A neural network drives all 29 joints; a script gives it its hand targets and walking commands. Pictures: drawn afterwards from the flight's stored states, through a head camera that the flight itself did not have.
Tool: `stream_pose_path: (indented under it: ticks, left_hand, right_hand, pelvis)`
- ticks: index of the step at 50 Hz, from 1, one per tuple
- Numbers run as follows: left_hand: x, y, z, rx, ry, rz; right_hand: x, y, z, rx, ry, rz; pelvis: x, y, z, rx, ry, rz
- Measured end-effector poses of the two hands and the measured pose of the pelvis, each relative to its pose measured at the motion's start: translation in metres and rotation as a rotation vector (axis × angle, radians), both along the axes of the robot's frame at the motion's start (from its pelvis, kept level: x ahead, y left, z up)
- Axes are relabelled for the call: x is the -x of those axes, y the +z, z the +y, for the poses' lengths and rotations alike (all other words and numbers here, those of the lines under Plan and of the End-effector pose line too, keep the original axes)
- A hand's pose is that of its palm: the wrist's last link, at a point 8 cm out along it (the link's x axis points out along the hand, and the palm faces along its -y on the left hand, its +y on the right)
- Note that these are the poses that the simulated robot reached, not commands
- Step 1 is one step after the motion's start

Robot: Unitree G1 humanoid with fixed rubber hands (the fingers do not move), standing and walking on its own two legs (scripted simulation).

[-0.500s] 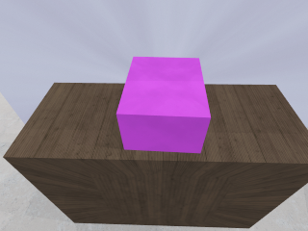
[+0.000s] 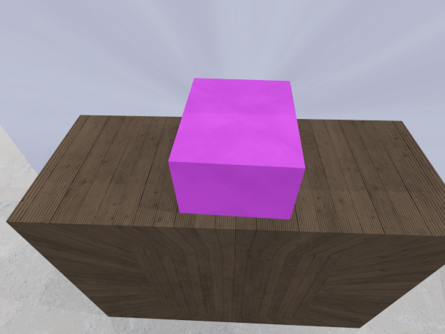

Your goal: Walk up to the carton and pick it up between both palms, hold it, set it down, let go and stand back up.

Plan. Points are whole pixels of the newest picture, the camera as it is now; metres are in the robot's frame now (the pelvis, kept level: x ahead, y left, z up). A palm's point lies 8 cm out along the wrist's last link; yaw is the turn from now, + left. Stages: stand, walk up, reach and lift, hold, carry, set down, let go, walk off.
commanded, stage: stand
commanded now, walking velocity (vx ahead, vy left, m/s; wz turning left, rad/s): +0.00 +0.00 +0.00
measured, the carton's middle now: (238, 142) +0.55 +0.00 +0.04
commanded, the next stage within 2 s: none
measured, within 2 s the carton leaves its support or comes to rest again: neither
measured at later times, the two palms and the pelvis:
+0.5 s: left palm out of the picture -0.04 +0.19 -0.15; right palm out of the picture -0.03 -0.20 -0.15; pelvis +0.01 +0.00 +0.00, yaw +0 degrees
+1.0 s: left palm out of the picture -0.02 +0.19 -0.15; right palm out of the picture -0.02 -0.21 -0.15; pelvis +0.01 -0.01 +0.00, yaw +0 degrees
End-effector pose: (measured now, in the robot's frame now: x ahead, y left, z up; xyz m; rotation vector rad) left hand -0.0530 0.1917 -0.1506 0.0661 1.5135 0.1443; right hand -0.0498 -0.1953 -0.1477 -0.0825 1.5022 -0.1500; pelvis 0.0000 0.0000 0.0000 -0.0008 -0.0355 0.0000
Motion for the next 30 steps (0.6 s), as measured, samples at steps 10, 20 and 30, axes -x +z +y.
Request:
stream_pose_path:
  ticks: [10, 20, 30]
  left_hand:
    - [-0.003, 0.001, 0.0, -0.006, -0.003, -0.007]
    - [-0.008, 0.002, 0.0, -0.008, -0.005, -0.018]
    - [-0.015, 0.001, -0.005, 0.002, -0.005, -0.022]
  right_hand:
    - [-0.008, -0.002, 0.001, -0.012, -0.002, -0.013]
    - [-0.018, -0.001, -0.002, -0.009, 0.003, -0.033]
    - [-0.017, -0.001, -0.001, -0.013, 0.003, -0.009]
  pelvis:
    - [-0.001, 0.0, -0.002, 0.002, -0.002, -0.001]
    - [-0.004, 0.001, -0.004, 0.001, -0.001, -0.003]
    - [-0.006, 0.001, -0.005, 0.0, -0.001, 0.006]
